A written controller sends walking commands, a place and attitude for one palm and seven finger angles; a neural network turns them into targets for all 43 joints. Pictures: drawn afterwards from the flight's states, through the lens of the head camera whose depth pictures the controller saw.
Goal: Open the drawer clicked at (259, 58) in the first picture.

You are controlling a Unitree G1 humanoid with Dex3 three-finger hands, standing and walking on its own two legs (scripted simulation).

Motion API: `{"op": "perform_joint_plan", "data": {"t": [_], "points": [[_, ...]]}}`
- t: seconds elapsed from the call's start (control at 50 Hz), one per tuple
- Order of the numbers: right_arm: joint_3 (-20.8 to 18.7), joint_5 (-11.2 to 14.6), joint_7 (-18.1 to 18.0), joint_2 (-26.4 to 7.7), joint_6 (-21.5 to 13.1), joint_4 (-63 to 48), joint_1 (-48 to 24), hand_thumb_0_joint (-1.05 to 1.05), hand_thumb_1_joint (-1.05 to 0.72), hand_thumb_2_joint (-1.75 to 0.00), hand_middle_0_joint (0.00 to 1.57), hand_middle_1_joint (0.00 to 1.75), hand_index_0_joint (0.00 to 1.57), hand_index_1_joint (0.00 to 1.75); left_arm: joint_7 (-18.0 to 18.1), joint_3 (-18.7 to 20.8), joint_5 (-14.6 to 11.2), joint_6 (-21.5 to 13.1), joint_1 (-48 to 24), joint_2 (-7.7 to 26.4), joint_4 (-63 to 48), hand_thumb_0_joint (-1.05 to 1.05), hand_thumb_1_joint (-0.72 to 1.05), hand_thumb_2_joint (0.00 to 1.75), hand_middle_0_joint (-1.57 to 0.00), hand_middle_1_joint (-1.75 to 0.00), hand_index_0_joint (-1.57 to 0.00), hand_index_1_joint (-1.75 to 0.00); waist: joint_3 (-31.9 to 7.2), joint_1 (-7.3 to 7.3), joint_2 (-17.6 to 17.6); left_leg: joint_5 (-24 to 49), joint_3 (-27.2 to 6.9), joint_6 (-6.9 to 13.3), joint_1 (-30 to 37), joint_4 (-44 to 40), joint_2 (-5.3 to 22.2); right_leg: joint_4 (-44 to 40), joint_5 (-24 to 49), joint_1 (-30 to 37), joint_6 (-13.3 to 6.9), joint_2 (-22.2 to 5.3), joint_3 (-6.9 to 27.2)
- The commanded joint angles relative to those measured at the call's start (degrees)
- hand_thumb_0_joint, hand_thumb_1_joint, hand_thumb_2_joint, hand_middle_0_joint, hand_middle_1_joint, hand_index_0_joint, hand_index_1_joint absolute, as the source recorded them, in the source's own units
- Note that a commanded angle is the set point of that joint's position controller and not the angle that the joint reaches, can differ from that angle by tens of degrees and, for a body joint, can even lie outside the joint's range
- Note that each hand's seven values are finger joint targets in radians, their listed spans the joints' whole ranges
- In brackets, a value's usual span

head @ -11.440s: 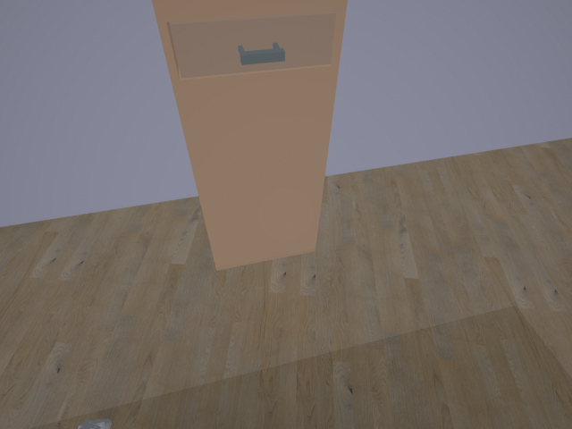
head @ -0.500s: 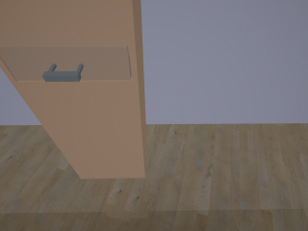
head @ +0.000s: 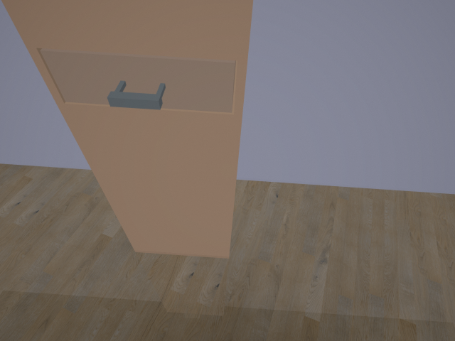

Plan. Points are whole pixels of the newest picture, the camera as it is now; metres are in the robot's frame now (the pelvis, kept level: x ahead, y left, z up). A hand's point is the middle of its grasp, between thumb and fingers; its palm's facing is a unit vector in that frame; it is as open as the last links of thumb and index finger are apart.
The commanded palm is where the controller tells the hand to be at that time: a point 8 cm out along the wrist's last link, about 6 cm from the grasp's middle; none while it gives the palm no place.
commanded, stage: come to a stop and stand still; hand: left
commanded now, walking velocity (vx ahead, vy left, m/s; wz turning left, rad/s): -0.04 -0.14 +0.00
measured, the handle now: (138, 93) +0.54 +0.23 +0.14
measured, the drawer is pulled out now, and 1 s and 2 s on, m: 0.00 0.00 0.00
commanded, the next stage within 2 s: look again from close up in 0.86 s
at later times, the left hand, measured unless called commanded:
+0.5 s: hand out of the picture +0.03 +0.15 -0.17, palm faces +0.04 -0.97 -0.24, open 7.3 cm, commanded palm none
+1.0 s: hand out of the picture -0.01 +0.11 -0.17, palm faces +0.03 -0.99 -0.17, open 7.3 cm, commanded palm none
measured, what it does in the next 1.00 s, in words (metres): steps on the spot: right foot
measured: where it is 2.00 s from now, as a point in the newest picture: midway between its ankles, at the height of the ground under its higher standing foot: outside the picture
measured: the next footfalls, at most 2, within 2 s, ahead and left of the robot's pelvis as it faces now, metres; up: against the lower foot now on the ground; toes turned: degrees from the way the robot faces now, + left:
right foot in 0.14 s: +0.04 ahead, -0.10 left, +0.00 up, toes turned +3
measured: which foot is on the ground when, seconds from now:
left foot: down 0.00-1.00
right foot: up 0.00-0.12, down 0.14-1.00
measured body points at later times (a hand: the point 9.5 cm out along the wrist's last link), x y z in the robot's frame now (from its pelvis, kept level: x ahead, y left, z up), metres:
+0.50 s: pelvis +0.01 -0.03 +0.00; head +0.03 -0.05 +0.45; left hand +0.03 +0.20 -0.15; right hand +0.01 -0.25 -0.17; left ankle +0.00 +0.10 -0.73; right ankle +0.00 -0.11 -0.74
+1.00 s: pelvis +0.01 -0.04 +0.01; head +0.03 -0.05 +0.45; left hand -0.01 +0.17 -0.15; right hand -0.01 -0.25 -0.16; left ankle +0.00 +0.10 -0.74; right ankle +0.00 -0.11 -0.74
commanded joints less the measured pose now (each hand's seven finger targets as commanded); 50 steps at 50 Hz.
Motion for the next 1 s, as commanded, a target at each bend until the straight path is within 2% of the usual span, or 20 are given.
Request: {"op": "perform_joint_plan", "data": {"t": [0.0,0.02,0.06,0.08,0.1,0.12,0.14,0.16,0.18,0.26,0.3,0.38,0.44,0.5,0.68,0.78,0.92,0.94,0.96,0.98], "points": [[-0.56,0.37,-0.53,-6.16,-1.58,0.09,4.62,0.00,-0.90,-0.90,0.20,0.30,0.20,0.30,-0.50,-1.75,-0.40,-1.85,2.17,-1.47,-1.90,0.00,0.90,0.90,-0.20,-0.30,-0.20,-0.30,0.50,-1.13,6.97,17.73,-13.65,8.19,4.08,-12.57,16.37,-11.26,-0.49,0.72,1.39,-0.31,1.10],[-0.59,0.37,-0.59,-6.41,-1.38,0.70,5.27,0.00,-0.90,-0.90,0.20,0.30,0.20,0.30,-0.37,-1.94,-0.57,-1.84,1.56,-1.49,-1.76,0.00,0.90,0.90,-0.20,-0.30,-0.20,-0.30,0.56,-1.58,6.47,20.66,-13.21,8.02,4.30,-11.45,16.18,-15.02,-0.59,2.70,1.43,0.22,0.96],[-0.68,0.58,-0.67,-6.67,-1.09,1.46,4.81,0.00,-0.90,-0.90,0.20,0.30,0.20,0.30,-0.17,-1.94,-0.88,-2.12,3.08,-0.95,-0.90,0.00,0.90,0.90,-0.20,-0.30,-0.20,-0.30,-0.47,-0.62,6.00,24.25,-11.52,6.40,4.38,-8.09,15.17,-25.15,4.38,7.88,1.62,0.61,0.80],[-0.63,0.88,-0.70,-6.58,-1.07,1.66,4.13,0.00,-0.90,-0.90,0.20,0.30,0.20,0.30,-0.06,-1.90,-0.87,-2.48,4.72,-0.41,-0.10,0.00,0.90,0.90,-0.20,-0.30,-0.20,-0.30,-0.98,0.32,5.23,22.46,-10.08,4.38,3.53,-5.83,13.46,-31.69,11.03,11.66,1.61,0.51,1.32],[-0.37,1.26,-0.58,-5.40,-1.15,2.03,4.12,0.00,-0.90,-0.90,0.20,0.30,0.20,0.30,0.15,-1.92,-0.89,-3.00,5.36,1.17,0.77,0.00,0.90,0.90,-0.20,-0.30,-0.20,-0.30,-0.96,0.12,3.26,18.22,-8.69,1.74,1.22,-4.52,10.74,-34.55,17.93,15.10,0.76,-1.29,5.23],[-0.02,1.59,-0.41,-4.42,-1.20,2.14,3.77,0.00,-0.90,-0.90,0.20,0.30,0.20,0.30,0.28,-2.15,-0.99,-3.30,5.17,2.69,1.08,0.00,0.90,0.90,-0.20,-0.30,-0.20,-0.30,-0.08,-0.50,2.19,12.19,-7.15,-0.11,-0.17,-5.19,8.54,-34.02,25.15,15.40,-0.54,-4.12,7.74],[-0.01,1.59,-0.16,-3.94,-1.09,2.43,3.56,0.00,-0.90,-0.90,0.20,0.30,0.20,0.30,0.40,-2.32,-0.97,-3.39,4.83,3.44,0.95,0.00,0.90,0.90,-0.20,-0.30,-0.20,-0.30,0.46,-0.79,3.16,10.23,-6.90,-0.80,0.04,-5.90,7.36,-32.90,30.62,14.94,-1.18,-5.23,8.00],[-0.08,1.53,-0.21,-3.96,-0.63,3.10,3.25,0.00,-0.90,-0.90,0.20,0.30,0.20,0.30,0.46,-2.18,-0.99,-3.76,4.73,3.82,1.33,0.00,0.90,0.90,-0.20,-0.30,-0.20,-0.30,-0.23,-1.03,-2.19,9.78,-5.96,-1.37,1.54,-4.85,7.22,-32.24,34.68,14.56,-1.59,-4.76,8.45],[-0.19,1.61,-0.17,-4.37,-0.37,3.40,3.86,0.00,-0.90,-0.90,0.20,0.30,0.20,0.30,0.59,-2.24,-1.10,-3.88,4.46,4.03,1.25,0.00,0.90,0.90,-0.20,-0.30,-0.20,-0.30,-1.02,-1.17,-3.98,8.60,-5.09,-1.72,2.31,-4.42,7.09,-32.28,37.57,15.09,-1.74,-5.32,8.17],[-0.11,1.66,-0.14,-4.21,0.07,4.16,3.91,0.00,-0.90,-0.90,0.20,0.30,0.20,0.30,1.09,-1.94,-1.25,-3.21,2.88,4.39,-0.28,0.00,0.90,0.90,-0.20,-0.30,-0.20,-0.30,0.36,-0.75,1.65,12.96,-5.50,-1.87,2.81,-5.48,7.71,-31.18,33.53,13.36,-2.06,-4.66,7.62],[-0.34,1.53,-0.15,-4.43,0.43,3.73,3.77,0.00,-0.90,-0.90,0.20,0.30,0.20,0.30,1.19,-1.54,-1.19,-2.94,3.01,4.68,-0.55,0.00,0.90,0.90,-0.20,-0.30,-0.20,-0.30,-0.24,-0.44,2.16,12.97,-5.34,-1.83,2.87,-4.46,7.76,-30.97,31.70,13.06,-2.46,-4.93,8.29],[-0.78,1.43,-0.01,-4.38,1.16,2.82,3.53,0.00,-0.90,-0.90,0.20,0.30,0.20,0.30,1.26,-1.03,-1.01,-2.58,2.34,5.21,-1.47,0.00,0.90,0.90,-0.20,-0.30,-0.20,-0.30,-0.53,-0.54,0.68,9.40,-4.56,-2.22,2.21,-2.37,7.05,-31.60,28.40,11.81,-3.26,-6.00,9.65],[-0.81,1.41,0.12,-3.92,1.40,2.54,3.44,0.00,-0.90,-0.90,0.20,0.30,0.20,0.30,1.18,-1.12,-0.89,-2.48,1.43,4.80,-1.93,0.00,0.90,0.90,-0.20,-0.30,-0.20,-0.30,0.22,-1.08,-0.74,6.07,-4.65,-2.24,3.02,-2.45,6.76,-33.29,21.92,8.98,-3.36,-5.76,9.90],[-0.55,1.29,0.19,-3.96,0.96,2.88,3.44,0.00,-0.90,-0.90,0.20,0.30,0.20,0.30,0.91,-1.49,-0.93,-2.63,1.28,4.00,-1.78,0.00,0.90,0.90,-0.20,-0.30,-0.20,-0.30,0.82,-0.99,1.36,7.26,-5.43,-1.77,3.33,-4.04,7.32,-33.80,19.28,8.40,-2.61,-4.15,9.09],[0.16,1.22,0.24,-3.95,0.56,4.30,3.19,0.00,-0.90,-0.90,0.20,0.30,0.20,0.30,0.44,-2.33,-1.07,-3.14,2.68,3.42,0.25,0.00,0.90,0.90,-0.20,-0.30,-0.20,-0.30,4.15,-0.81,1.17,3.38,-5.67,-1.87,2.79,-6.71,7.15,-38.63,10.66,8.01,-1.78,-2.82,8.92],[0.47,1.19,0.17,-3.94,0.32,5.07,3.97,0.00,-0.90,-0.90,0.20,0.30,0.20,0.30,0.34,-2.53,-1.16,-3.45,3.88,3.15,0.99,0.00,0.90,0.90,-0.20,-0.30,-0.20,-0.30,4.03,-0.86,2.16,3.70,-5.66,-1.94,3.03,-7.23,7.19,-39.59,10.66,8.82,-1.73,-2.50,8.62],[0.67,1.32,-0.12,-3.45,-0.19,5.82,5.22,0.00,-0.90,-0.90,0.20,0.30,0.20,0.30,0.38,-2.73,-1.27,-3.84,5.73,2.25,2.01,0.00,0.90,0.90,-0.20,-0.30,-0.20,-0.30,2.71,-0.65,2.17,5.63,-5.81,-1.95,3.34,-7.53,7.59,-38.63,15.73,11.18,-1.76,-2.10,7.67],[-1.65,1.02,0.76,-11.68,0.75,-2.03,0.42,0.00,-0.90,-0.90,0.20,0.30,0.20,0.30,0.58,-2.45,-0.53,-4.56,3.45,12.47,-2.31,0.00,0.90,0.90,-0.20,-0.30,-0.20,-0.30,9.00,-2.60,3.99,2.80,-8.00,-2.41,2.01,-3.58,5.43,-39.19,10.80,5.57,-0.88,-2.25,9.10],[-1.78,0.44,0.20,-10.54,-0.34,-2.47,0.74,0.00,-0.90,-0.90,0.20,0.30,0.20,0.30,0.86,-1.31,-1.03,-4.96,2.53,9.40,-2.02,0.00,0.90,0.90,-0.20,-0.30,-0.20,-0.30,0.02,-1.98,9.47,3.20,-7.30,-1.61,2.70,-0.76,6.90,-37.03,7.98,7.26,-2.26,-4.66,10.99],[-1.85,0.48,-0.08,-9.13,-0.68,-2.60,2.29,0.00,-0.90,-0.90,0.20,0.30,0.20,0.30,0.83,-1.24,-0.91,-5.26,2.87,9.76,-2.79,0.00,0.90,0.90,-0.20,-0.30,-0.20,-0.30,-5.57,-2.08,8.09,4.95,-7.40,-1.32,2.42,1.46,5.89,-36.91,14.10,11.94,-2.98,-5.15,11.78]]}}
